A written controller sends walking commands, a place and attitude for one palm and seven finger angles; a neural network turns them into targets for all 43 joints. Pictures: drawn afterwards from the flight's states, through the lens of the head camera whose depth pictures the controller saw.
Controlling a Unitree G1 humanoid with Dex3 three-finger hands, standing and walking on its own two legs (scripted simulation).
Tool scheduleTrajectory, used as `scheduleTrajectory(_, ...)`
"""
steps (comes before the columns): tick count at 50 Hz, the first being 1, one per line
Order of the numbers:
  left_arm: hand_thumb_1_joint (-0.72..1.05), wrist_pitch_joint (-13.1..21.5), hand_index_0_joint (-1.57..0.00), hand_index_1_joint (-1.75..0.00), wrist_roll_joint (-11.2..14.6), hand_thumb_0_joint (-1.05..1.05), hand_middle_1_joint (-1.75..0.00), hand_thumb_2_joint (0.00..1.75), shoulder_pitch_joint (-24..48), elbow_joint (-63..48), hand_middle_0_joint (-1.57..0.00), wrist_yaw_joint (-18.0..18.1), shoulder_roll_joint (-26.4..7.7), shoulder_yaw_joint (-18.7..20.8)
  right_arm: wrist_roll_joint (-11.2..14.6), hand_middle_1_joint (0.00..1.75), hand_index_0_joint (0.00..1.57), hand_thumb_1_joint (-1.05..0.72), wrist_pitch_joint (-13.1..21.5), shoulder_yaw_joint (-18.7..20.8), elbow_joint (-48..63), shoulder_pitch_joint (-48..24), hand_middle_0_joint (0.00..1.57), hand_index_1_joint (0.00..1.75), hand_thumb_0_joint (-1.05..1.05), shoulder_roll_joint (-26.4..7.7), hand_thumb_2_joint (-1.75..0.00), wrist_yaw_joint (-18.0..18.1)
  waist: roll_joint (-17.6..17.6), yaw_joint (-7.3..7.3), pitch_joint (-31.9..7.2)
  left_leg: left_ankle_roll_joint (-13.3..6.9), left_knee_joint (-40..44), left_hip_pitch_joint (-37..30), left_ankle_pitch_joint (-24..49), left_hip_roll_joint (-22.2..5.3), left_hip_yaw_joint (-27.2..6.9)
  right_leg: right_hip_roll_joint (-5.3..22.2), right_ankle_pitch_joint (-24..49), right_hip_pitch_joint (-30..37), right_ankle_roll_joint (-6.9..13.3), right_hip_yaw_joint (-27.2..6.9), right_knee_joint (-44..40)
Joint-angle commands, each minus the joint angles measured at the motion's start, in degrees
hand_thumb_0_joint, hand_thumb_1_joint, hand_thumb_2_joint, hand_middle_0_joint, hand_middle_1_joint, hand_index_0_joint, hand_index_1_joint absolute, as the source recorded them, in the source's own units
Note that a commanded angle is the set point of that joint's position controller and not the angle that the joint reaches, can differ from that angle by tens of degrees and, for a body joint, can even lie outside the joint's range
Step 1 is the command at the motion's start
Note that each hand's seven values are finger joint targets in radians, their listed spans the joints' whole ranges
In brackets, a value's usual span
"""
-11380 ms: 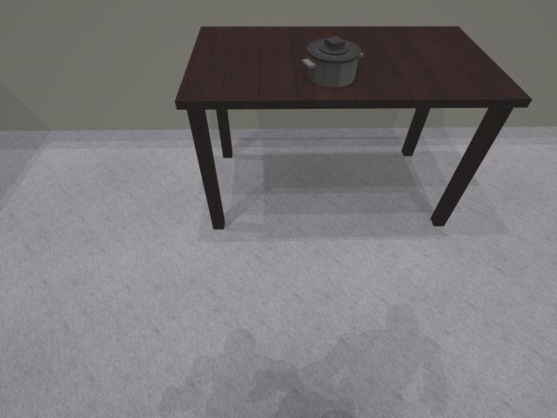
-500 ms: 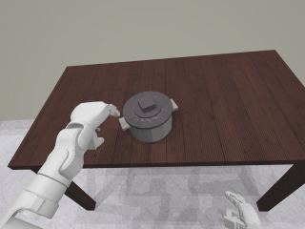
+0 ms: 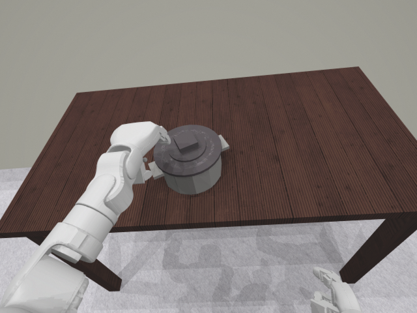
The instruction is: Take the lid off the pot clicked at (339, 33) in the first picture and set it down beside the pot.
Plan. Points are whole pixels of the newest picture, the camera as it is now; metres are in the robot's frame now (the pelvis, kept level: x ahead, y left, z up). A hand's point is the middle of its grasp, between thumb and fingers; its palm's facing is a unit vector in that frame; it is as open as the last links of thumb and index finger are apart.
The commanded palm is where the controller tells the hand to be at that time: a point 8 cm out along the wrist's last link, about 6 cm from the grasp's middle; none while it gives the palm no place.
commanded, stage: move the open hand above the knob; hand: left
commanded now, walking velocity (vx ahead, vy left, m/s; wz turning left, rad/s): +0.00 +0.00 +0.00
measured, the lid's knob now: (185, 141) +0.51 +0.09 +0.03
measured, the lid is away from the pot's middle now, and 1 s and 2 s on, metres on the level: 0.00 0.00 0.00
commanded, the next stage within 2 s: lower the open fingers around the knob in 1.32 s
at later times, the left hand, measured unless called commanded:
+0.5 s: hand (176, 136) +0.46 +0.09 +0.10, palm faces -0.28 -0.05 -0.96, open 10.2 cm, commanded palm +0.46 +0.09 +0.16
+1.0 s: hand (177, 130) +0.48 +0.09 +0.09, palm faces -0.28 -0.06 -0.96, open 10.2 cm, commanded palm +0.47 +0.09 +0.16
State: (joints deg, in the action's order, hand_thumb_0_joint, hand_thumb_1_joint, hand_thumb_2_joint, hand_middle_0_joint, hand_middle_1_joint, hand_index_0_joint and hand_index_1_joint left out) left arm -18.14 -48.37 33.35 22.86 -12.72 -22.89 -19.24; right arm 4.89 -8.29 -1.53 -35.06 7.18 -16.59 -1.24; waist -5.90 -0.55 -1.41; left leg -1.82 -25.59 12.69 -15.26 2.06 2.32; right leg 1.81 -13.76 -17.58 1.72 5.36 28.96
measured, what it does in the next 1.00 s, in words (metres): stands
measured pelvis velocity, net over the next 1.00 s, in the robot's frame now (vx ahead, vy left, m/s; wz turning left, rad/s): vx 0.02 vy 0.02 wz -0.04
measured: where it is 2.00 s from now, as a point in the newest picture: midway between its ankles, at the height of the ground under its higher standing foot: outside the picture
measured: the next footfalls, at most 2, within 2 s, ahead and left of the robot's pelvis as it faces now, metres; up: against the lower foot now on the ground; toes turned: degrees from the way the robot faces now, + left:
none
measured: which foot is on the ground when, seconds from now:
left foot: down 0.00-1.00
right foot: down 0.00-1.00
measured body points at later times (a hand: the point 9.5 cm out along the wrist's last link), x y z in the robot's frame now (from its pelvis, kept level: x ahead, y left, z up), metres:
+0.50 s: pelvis +0.00 +0.01 +0.00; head +0.03 -0.03 +0.45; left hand +0.46 +0.09 +0.15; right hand +0.08 -0.24 -0.15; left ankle -0.02 +0.10 -0.74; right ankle +0.01 -0.10 -0.74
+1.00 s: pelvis +0.02 +0.02 +0.00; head +0.05 -0.02 +0.45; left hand +0.49 +0.09 +0.15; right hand +0.09 -0.24 -0.14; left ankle -0.02 +0.10 -0.74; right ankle +0.01 -0.10 -0.74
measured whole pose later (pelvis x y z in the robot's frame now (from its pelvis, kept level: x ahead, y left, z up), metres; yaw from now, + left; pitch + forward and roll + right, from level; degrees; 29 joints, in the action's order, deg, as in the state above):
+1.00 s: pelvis +0.02 +0.02 +0.00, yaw -2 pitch +9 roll +1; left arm -20.4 -49.3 57.9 56.2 -6.5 -12.5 -20.1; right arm 3.8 -4.7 -0.5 -41.8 13.8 -15.5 -0.3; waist -4.6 -4.3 -4.7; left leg -3.2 -24.4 17.8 -15.4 2.5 4.5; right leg 1.9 -12.7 -23.3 0.3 3.0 27.4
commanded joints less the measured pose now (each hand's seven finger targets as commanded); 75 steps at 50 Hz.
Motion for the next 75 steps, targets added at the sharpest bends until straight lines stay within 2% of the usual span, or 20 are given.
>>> scheduleTrajectory(1,-0.28,0.2,-0.82,-0.08,-1.5,0.0,-0.08,1.38,28.1,-4.5,-0.82,2.7,-12.8,9.6,0.3,0.3,0.2,-0.9,1.8,1.6,7.5,-5.7,0.2,0.3,0.0,-4.9,-0.9,0.9,10.5,-0.52,-18.4,-1.6,1.9,1.3,13.5,0.2,-2.5,0.5,17.0,13.3,-0.3,-5.4,-2.7)
scheduleTrajectory(5,-0.28,0.3,-0.82,-0.08,-1.8,0.0,-0.08,1.38,34.3,-2.1,-0.82,2.8,-7.0,3.9,0.4,0.3,0.2,-0.9,1.6,1.6,6.9,-5.1,0.2,0.3,0.0,-4.3,-0.9,1.1,7.1,-1.56,-19.3,-1.4,2.0,-0.3,13.6,0.4,-3.0,0.4,16.1,11.0,-0.1,-4.6,-2.2)
scheduleTrajectory(11,-0.28,1.0,-0.82,-0.08,-1.4,0.0,-0.08,1.38,42.2,5.0,-0.82,4.1,-8.8,6.7,0.0,0.3,0.2,-0.9,2.1,1.7,5.3,-2.7,0.2,0.3,0.0,-4.6,-0.9,2.1,9.4,-1.98,-20.5,-1.6,2.6,1.0,10.7,0.2,-3.1,0.4,13.3,10.9,-0.1,-5.1,-2.8)
scheduleTrajectory(14,-0.28,0.8,-0.82,-0.08,-2.3,0.0,-0.08,1.38,44.6,11.2,-0.82,5.1,-3.9,2.8,0.0,0.3,0.2,-0.9,2.4,1.8,4.0,-1.2,0.2,0.3,0.0,-4.3,-0.9,2.3,8.7,-2.79,-20.5,-1.6,2.5,0.7,11.7,0.2,-3.0,0.1,14.2,9.4,-0.1,-4.6,-2.0)
scheduleTrajectory(19,-0.28,0.0,-0.82,-0.08,-2.0,0.0,-0.08,1.38,49.3,17.5,-0.82,6.4,-1.6,2.3,-0.3,0.3,0.2,-0.9,2.7,1.9,2.1,1.1,0.2,0.3,0.0,-4.7,-0.9,2.3,10.1,-3.71,-20.9,-1.6,2.8,1.2,11.5,-0.2,-2.6,0.0,14.8,8.2,-0.3,-4.5,-2.1)
scheduleTrajectory(24,-0.28,-0.1,-0.82,-0.08,-2.3,0.0,-0.08,1.38,55.0,23.1,-0.82,8.3,-4.8,5.3,-0.5,0.3,0.2,-0.9,4.3,1.9,0.5,3.6,0.2,0.3,0.0,-5.0,-0.9,3.3,10.2,-4.37,-22.3,-1.9,3.0,2.5,11.0,-0.2,-2.4,0.0,15.4,8.9,-0.5,-5.3,-2.1)
scheduleTrajectory(28,-0.28,-0.7,-0.82,-0.08,-2.1,0.0,-0.08,1.38,57.8,26.2,-0.82,9.1,-2.3,4.0,-0.8,0.3,0.2,-0.9,5.5,2.2,-0.6,5.6,0.2,0.3,0.0,-5.2,-0.9,3.4,10.2,-5.36,-23.9,-1.9,2.8,1.8,12.7,-0.5,-2.3,-0.3,17.4,7.9,-0.6,-5.1,-1.9)
scheduleTrajectory(34,-0.28,-0.8,-0.82,-0.08,-2.9,0.0,-0.08,1.38,55.7,26.6,-0.82,8.8,-2.8,4.9,-1.3,0.3,0.2,-0.9,6.2,2.4,0.0,6.5,0.2,0.3,0.0,-5.2,-0.9,2.9,8.9,-4.26,-28.6,-2.1,2.2,0.8,18.3,-0.5,-2.1,-0.2,23.3,11.0,-0.4,-5.3,-1.2)
scheduleTrajectory(36,-0.28,-1.0,-0.82,-0.08,-3.3,0.0,-0.08,1.38,53.7,27.5,-0.82,8.7,-5.1,7.2,-1.3,0.3,0.2,-0.9,5.9,2.5,-0.1,6.8,0.2,0.3,0.0,-5.6,-0.9,2.8,11.5,-3.87,-27.4,-2.1,2.3,2.1,20.1,-0.8,-2.2,-0.4,25.1,11.8,-0.4,-5.0,-1.4)
scheduleTrajectory(40,-0.28,-1.3,-0.82,-0.08,-2.4,0.0,-0.08,1.38,56.3,24.4,-0.82,8.5,-0.4,3.2,-1.0,0.3,0.2,-0.9,6.1,2.7,-0.1,6.5,0.2,0.3,0.0,-5.2,-0.9,2.4,9.5,-4.58,-26.6,-2.1,2.2,-0.5,20.6,-0.9,-2.1,-0.5,24.1,8.6,-0.4,-4.6,-1.4)
scheduleTrajectory(43,-0.28,0.2,-0.82,-0.08,-2.4,0.0,-0.08,1.38,55.8,19.8,-0.82,8.6,-4.6,6.7,-1.5,0.3,0.2,-0.9,6.7,3.0,0.2,6.4,0.2,0.3,0.0,-4.9,-0.9,2.3,8.1,-3.5,-31.4,-2.3,1.1,-3.6,25.8,-1.0,-2.7,-0.3,27.8,11.1,-0.4,-5.0,-0.9)
scheduleTrajectory(46,-0.28,-1.6,-0.82,-0.08,-3.5,0.0,-0.08,1.38,51.9,24.3,-0.82,8.4,2.1,1.6,-1.0,0.3,0.2,-0.9,5.4,2.8,-0.5,5.7,0.2,0.3,0.0,-4.8,-0.9,1.4,10.2,-4.2,-25.2,-1.9,1.2,-1.4,26.0,-1.4,-2.5,-0.6,26.2,7.4,-0.2,-3.9,-1.2)
scheduleTrajectory(48,-0.28,-2.3,-0.82,-0.08,-2.0,0.0,-0.08,1.38,53.2,24.0,-0.82,8.3,3.0,1.0,-0.9,0.3,0.2,-0.9,5.1,2.7,-0.2,4.6,0.2,0.3,0.0,-5.0,-0.9,1.2,9.9,-4.34,-23.9,-1.8,1.6,-1.4,22.1,-1.1,-2.2,-0.8,23.6,6.1,-0.3,-3.8,-1.3)
scheduleTrajectory(52,-0.28,-0.2,-0.82,-0.08,-1.4,0.0,-0.08,1.38,60.0,17.0,-0.82,8.1,1.7,1.0,-1.0,0.3,0.2,-0.9,5.7,2.8,-0.1,4.1,0.2,0.3,0.0,-4.4,-0.9,1.7,7.1,-4.88,-28.8,-2.0,0.2,-5.9,25.2,-1.1,-3.3,-0.5,24.8,6.1,-0.1,-4.3,-0.5)
scheduleTrajectory(54,-0.28,-0.8,-0.82,-0.08,-2.6,0.0,-0.08,1.38,57.1,20.1,-0.82,8.5,1.3,1.5,-1.0,0.3,0.2,-0.9,5.2,2.5,-0.5,4.2,0.2,0.3,0.0,-4.4,-0.9,1.6,8.9,-4.34,-27.6,-1.6,0.5,-4.9,25.8,-1.3,-3.5,-0.6,24.3,6.1,-0.1,-3.9,-0.3)
scheduleTrajectory(57,-0.28,-2.5,-0.82,-0.08,-2.0,0.0,-0.08,1.38,54.4,25.5,-0.82,8.6,5.6,-0.8,-0.9,0.3,0.2,-0.9,4.3,2.2,-0.7,2.9,0.2,0.3,0.0,-4.5,-0.9,1.3,12.0,-4.82,-23.4,-1.4,1.0,-1.5,22.4,-1.2,-2.9,-0.8,23.0,5.0,-0.1,-3.5,-0.6)
scheduleTrajectory(61,-0.28,-1.9,-0.82,-0.08,-1.1,0.0,-0.08,1.38,58.3,21.1,-0.82,8.5,6.1,-0.9,-1.0,0.3,0.2,-0.9,4.4,2.3,0.4,1.7,0.2,0.3,0.0,-4.0,-0.9,1.4,9.3,-4.54,-26.6,-1.3,0.5,-3.7,23.9,-1.1,-3.6,-0.5,23.0,5.3,0.2,-3.6,0.0)
scheduleTrajectory(66,-0.28,-2.7,-0.82,-0.08,-2.1,0.0,-0.08,1.38,58.2,24.3,-0.82,8.8,7.2,-1.4,-1.1,0.3,0.2,-0.9,3.7,2.0,-0.2,2.0,0.2,0.3,0.0,-4.0,-0.9,1.4,10.2,-4.77,-25.1,-0.9,0.7,-2.9,24.0,-1.5,-4.0,-0.8,21.8,4.1,0.3,-3.3,0.1)
scheduleTrajectory(68,-0.28,-3.3,-0.82,-0.08,-1.9,0.0,-0.08,1.38,57.6,26.2,-0.82,9.4,4.4,1.0,-1.2,0.3,0.2,-0.9,3.8,2.0,-0.6,2.4,0.2,0.3,0.0,-4.2,-0.9,1.6,10.4,-4.41,-24.9,-1.0,1.1,-1.9,21.0,-1.1,-3.4,-0.8,21.2,5.3,0.2,-3.6,-0.1)
scheduleTrajectory(75,-0.28,-3.8,-0.82,-0.08,-2.8,0.0,-0.08,1.38,57.3,28.1,-0.82,10.0,3.2,1.6,-1.2,0.3,0.2,-0.9,4.6,1.8,-0.6,3.4,0.2,0.3,0.0,-4.4,-0.9,2.6,10.2,-4.5,-25.3,-1.3,2.1,-0.1,18.4,-0.9,-2.6,-0.7,20.9,6.9,0.1,-4.2,-0.7)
